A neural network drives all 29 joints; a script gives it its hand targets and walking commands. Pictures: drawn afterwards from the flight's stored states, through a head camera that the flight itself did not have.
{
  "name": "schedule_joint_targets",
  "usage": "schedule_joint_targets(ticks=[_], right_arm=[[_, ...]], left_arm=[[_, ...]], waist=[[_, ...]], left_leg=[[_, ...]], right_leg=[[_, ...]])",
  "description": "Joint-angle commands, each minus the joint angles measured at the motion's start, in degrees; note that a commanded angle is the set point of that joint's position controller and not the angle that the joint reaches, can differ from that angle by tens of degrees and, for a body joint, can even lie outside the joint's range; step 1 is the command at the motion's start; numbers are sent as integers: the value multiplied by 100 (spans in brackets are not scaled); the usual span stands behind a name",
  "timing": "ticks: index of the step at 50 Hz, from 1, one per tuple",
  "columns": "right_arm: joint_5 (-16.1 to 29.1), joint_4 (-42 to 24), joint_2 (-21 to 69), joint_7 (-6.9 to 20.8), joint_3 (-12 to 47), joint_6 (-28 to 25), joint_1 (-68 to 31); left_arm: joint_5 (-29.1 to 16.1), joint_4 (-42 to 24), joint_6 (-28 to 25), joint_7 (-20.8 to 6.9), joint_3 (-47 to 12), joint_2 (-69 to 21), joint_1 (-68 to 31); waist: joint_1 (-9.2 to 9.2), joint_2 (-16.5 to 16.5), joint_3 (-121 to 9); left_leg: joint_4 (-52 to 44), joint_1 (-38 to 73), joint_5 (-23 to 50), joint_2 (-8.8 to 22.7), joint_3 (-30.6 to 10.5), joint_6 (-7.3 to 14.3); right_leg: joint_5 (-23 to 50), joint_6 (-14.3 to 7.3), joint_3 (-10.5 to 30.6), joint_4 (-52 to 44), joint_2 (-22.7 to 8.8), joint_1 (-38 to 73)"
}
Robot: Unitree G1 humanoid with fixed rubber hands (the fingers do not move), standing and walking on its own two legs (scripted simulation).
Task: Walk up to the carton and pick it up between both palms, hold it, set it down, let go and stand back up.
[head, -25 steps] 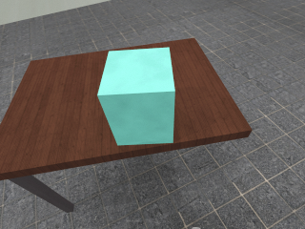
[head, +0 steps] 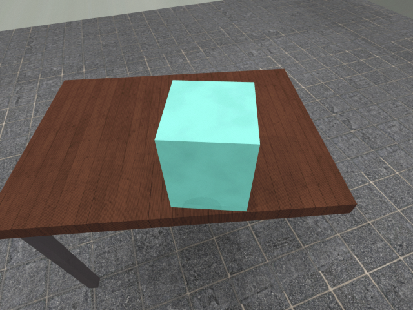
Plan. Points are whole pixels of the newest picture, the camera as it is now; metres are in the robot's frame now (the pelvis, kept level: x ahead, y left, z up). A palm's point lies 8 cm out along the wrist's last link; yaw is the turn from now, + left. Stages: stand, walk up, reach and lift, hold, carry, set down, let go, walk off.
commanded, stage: walk up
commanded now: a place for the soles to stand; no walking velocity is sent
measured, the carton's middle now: (210, 147) +0.50 +0.03 +0.01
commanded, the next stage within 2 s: none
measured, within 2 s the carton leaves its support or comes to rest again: neither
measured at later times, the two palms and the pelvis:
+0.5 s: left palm out of the picture +0.01 +0.28 -0.12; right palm out of the picture +0.05 -0.24 -0.13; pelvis +0.01 +0.03 +0.00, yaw +2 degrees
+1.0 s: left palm out of the picture +0.10 +0.35 -0.13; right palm out of the picture +0.10 -0.13 -0.14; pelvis +0.06 +0.11 +0.00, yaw -5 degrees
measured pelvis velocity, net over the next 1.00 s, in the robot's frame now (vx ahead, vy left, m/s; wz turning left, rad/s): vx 0.06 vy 0.11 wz -0.09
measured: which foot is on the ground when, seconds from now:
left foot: down 0.00-0.34, up 0.36-0.62, down 0.64-1.00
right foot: down 0.00-0.64, up 0.66-0.86, down 0.88-1.00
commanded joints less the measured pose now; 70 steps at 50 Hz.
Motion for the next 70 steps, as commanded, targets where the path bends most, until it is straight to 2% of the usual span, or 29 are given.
schedule_joint_targets(ticks=[1, 6, 10, 15, 16, 17, 18, 19, 22, 27, 29, 30, 31, 32, 33, 34, 35, 39, 41, 43, 44, 46, 47, 50, 52, 54, 59, 67, 70], right_arm=[[-18, -109, -716, -46, -120, -65, 362], [-22, -24, -742, -53, -98, -98, 329], [-9, 10, -875, -54, -104, -109, 235], [-1, 51, -869, -57, -102, -98, 284], [-242, 43, -1057, 63, -191, 1, 503], [-338, -30, -929, 105, -183, 86, 495], [-451, -81, -867, 128, -201, 152, 510], [-477, -126, -814, 147, -226, 189, 491], [-454, -259, -746, 218, -261, 155, 498], [-303, -59, -539, 235, -252, 113, 1016], [-246, 166, -554, 164, -275, 70, 1317], [-233, 219, -680, 114, -329, 42, 1486], [-223, 202, -924, 62, -377, 29, 1536], [-135, 17, -1239, -9, -431, 34, 1344], [-39, -68, -1503, -118, -461, 95, 850], [-15, -77, -1517, -180, -462, 133, 492], [-54, -47, -1347, -179, -398, 117, 304], [-246, -122, -977, -82, -290, 4, 220], [-228, -129, -925, -68, -270, -1, 105], [-190, -179, -870, -44, -227, 7, 111], [-178, -196, -781, -36, -180, 9, 192], [-95, -146, -424, -68, -49, 69, 344], [-138, -126, -439, -87, -30, 73, 325], [-149, -63, -698, -78, -86, -34, 360], [-168, -57, -886, -97, -133, -95, 280], [-167, -111, -946, -96, -159, -94, 148], [-177, -247, -936, -76, -176, 51, -159], [-182, -351, -976, -23, -187, 176, -262], [-164, -385, -920, -14, -154, 232, -245]], left_arm=[[-30, -267, -68, 19, 132, 733, -91], [-21, -196, -54, 13, 158, 809, -65], [-11, -157, -37, 6, 144, 779, -21], [-13, -125, -19, 14, 144, 815, -38], [219, -107, -109, 88, 263, 804, 943], [217, 9, -103, 172, 402, 1197, 1336], [214, 89, -91, 261, 454, 1307, 1351], [217, 65, -110, 332, 470, 1242, 1216], [270, -75, -249, 356, 447, 943, 925], [245, -398, -231, 173, 448, 872, 297], [263, -444, -127, 63, 421, 831, 140], [265, -347, -57, -9, 344, 654, 414], [248, -348, -15, -62, 219, 358, 702], [202, -388, 12, -82, 140, 67, 1027], [140, -325, 54, -56, 163, 171, 1295], [113, -305, 72, -35, 178, 237, 1340], [136, -328, 48, -15, 170, 242, 1300], [144, -258, -175, 72, 246, 385, 1469], [160, -333, -194, 84, 276, 363, 1403], [159, -430, -188, 93, 339, 511, 1276], [150, -512, -164, 89, 386, 622, 1117], [-24, -528, -129, 50, 407, 808, 843], [-41, -506, -117, 31, 391, 764, 748], [-2, -472, -139, 27, 297, 592, 684], [45, -481, -166, 19, 281, 532, 740], [69, -455, -169, 30, 283, 541, 781], [68, -538, -135, 49, 296, 569, 716], [22, -725, -138, 76, 371, 845, 674], [-4, -814, -129, 104, 379, 941, 702]], waist=[[-152, -222, -278], [-79, -236, -229], [10, 97, -312], [-17, 96, -276], [244, 218, -638], [316, -274, -440], [295, -343, -50], [222, -242, 186], [36, -449, 248], [-262, -1019, -2], [-432, -666, 86], [-400, -206, 89], [-358, 609, 211], [-232, 1236, 206], [-25, 1030, 590], [68, 1018, 783], [64, 1059, 784], [73, 941, -26], [110, 764, -255], [76, 398, -254], [-28, 123, -213], [-181, -528, -19], [-186, -625, 115], [-164, -560, -31], [-84, -242, -264], [-41, 24, -458], [-27, 227, -296], [-52, -49, -324], [-54, -218, -336]], left_leg=[[-489, -258, 357, 405, -577, 384], [-599, -374, 439, 432, -655, 363], [-763, -578, 361, 467, -789, 392], [-783, -666, 354, 451, -863, 376], [4, -1216, -1543, 107, -446, 258], [890, -1955, -1976, -95, -50, 74], [1642, -2376, -2083, 168, 25, -8], [1895, -2490, -1894, 439, -163, -36], [1852, -2026, -1068, 754, -300, -136], [950, -394, -453, 475, 309, -128], [4, 622, 321, 152, 658, -67], [-304, 905, 341, 73, 535, -79], [-871, 557, -371, 655, -293, 7], [-2012, -324, -1984, 1564, -1810, 255], [-2577, -1080, -3163, 1946, -2272, 667], [-2576, -1261, -3181, 1954, -2087, 886], [-2358, -1049, -2520, 1779, -1801, 913], [-1122, 107, 895, 1460, -723, 856], [-800, 81, 1207, 1468, -503, 823], [-572, -272, 814, 1349, -286, 669], [-524, -513, 65, 1155, -159, 548], [-222, 17, -698, 423, 386, 286], [-206, 273, -561, 394, 359, 289], [-579, 576, 264, 664, 257, 391], [-737, 555, 956, 939, 138, 497], [-764, 684, 1289, 1098, 180, 589], [-835, 477, 520, 1234, 410, 735], [-330, 700, 197, 998, 839, 601], [-44, 815, -162, 740, 939, 516]], right_leg=[[-562, -319, 1113, -982, -753, 270], [-486, -290, 980, -917, -696, 401], [-458, -253, 828, -725, -592, 660], [-533, -253, 778, -696, -612, 657], [-2292, -605, 1620, -1219, -1047, 1426], [-3510, -962, 2721, -1878, -1848, 1741], [-3806, -1202, 3358, -2173, -2481, 1575], [-3482, -1274, 3318, -2226, -2657, 1352], [-2516, -1033, 2471, -2197, -2160, 730], [-1948, -634, 984, -1689, -1220, -401], [-2275, -392, 626, -935, -755, -1148], [-2533, -258, 501, -255, -480, -1393], [-2580, -33, 252, 560, -134, -1424], [-2560, 146, 314, 1423, 238, -1104], [-2648, 147, 670, 1868, 198, -930], [-2392, 135, 778, 2150, 38, -831], [-2074, 112, 863, 2029, -17, -865], [-1065, 23, 845, 957, 1, -353], [-213, -6, 785, 222, 56, 235], [606, -95, 1135, -103, -61, 653], [729, -209, 1681, -269, -325, 709], [-236, -512, 2323, -821, -606, -278], [-371, -519, 2408, -977, -579, -512], [716, -297, 1933, -566, -223, -361], [1573, -181, 1727, -3, -51, -3], [1597, -139, 1643, 288, 10, 95], [1288, -107, 1626, 436, 98, -57], [1574, -273, 2131, 366, 127, -335], [1322, -409, 2655, 25, 5, -575]])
